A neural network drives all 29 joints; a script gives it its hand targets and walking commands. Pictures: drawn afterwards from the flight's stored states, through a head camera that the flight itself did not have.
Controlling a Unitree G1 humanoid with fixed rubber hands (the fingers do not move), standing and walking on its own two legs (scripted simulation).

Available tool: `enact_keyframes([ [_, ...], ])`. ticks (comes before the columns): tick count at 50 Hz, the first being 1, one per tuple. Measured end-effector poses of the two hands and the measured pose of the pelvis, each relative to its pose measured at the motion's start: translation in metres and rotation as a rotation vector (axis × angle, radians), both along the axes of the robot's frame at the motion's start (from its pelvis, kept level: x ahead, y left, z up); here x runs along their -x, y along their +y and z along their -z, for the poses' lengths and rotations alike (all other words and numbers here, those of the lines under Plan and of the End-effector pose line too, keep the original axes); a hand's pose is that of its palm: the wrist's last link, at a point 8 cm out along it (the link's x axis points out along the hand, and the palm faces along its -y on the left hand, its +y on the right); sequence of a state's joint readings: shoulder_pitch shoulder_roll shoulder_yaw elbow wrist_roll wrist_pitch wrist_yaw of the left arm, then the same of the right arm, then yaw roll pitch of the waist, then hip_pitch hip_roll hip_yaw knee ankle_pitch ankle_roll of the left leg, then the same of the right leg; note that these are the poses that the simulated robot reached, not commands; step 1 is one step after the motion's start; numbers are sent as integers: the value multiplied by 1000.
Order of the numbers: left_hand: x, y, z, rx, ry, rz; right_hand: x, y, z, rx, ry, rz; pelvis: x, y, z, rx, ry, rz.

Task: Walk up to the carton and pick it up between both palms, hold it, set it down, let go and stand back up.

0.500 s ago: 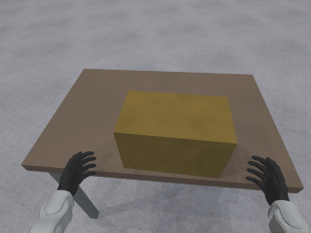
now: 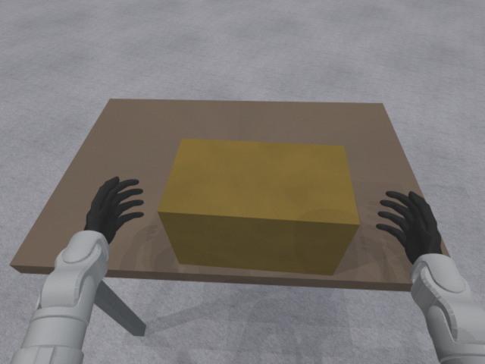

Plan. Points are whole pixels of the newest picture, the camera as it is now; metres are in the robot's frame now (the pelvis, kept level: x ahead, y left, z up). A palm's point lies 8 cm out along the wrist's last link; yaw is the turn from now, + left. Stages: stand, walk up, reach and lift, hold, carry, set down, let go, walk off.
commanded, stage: reach and lift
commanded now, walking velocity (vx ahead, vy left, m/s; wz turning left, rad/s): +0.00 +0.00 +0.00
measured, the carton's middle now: (257, 207) +0.39 +0.00 +0.02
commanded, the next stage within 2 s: none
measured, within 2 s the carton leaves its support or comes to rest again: neither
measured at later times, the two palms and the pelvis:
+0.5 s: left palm (106, 174) +0.38 +0.26 +0.12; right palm (422, 193) +0.36 -0.25 +0.11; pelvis +0.00 +0.01 +0.00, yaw +0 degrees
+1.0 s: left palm (120, 181) +0.40 +0.25 +0.08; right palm (397, 195) +0.38 -0.24 +0.07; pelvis +0.00 +0.01 +0.00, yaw +1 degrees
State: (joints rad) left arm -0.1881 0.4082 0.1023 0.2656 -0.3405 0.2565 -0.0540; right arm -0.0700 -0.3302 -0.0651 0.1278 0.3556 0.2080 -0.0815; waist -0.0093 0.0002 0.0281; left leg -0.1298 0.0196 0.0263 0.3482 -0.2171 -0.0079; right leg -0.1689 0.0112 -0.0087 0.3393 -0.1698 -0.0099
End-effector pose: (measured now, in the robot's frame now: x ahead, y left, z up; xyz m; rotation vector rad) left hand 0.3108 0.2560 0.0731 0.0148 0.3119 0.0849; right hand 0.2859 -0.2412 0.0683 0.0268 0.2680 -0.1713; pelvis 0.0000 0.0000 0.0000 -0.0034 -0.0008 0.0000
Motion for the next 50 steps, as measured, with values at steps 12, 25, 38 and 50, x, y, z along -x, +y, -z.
enact_keyframes([
  [12,-38,1,-22,0,-8,5,-34,-5,-21,8,-16,-8,-2,4,0,6,29,3],
  [25,-73,0,-45,-2,-6,5,-70,-10,-39,9,-9,-9,2,7,1,12,77,-2],
  [38,-102,-2,-61,-17,-6,3,-105,-11,-57,9,-8,-1,5,6,3,18,132,-17],
  [50,-93,-2,-3,-37,23,5,-98,3,1,19,31,5,1,7,5,24,150,-27],
])
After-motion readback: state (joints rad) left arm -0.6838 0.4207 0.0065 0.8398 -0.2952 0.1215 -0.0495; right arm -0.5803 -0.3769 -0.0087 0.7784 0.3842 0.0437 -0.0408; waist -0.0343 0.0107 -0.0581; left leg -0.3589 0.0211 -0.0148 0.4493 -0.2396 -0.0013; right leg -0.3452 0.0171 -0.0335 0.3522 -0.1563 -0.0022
